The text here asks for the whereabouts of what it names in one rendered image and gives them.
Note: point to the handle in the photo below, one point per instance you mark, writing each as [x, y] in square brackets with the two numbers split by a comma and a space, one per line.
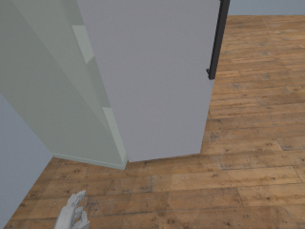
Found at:
[218, 37]

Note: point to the robot left hand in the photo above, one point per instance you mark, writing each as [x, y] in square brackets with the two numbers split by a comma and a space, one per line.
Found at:
[68, 215]

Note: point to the fridge door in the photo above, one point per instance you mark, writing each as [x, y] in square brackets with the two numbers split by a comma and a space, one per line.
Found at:
[153, 57]

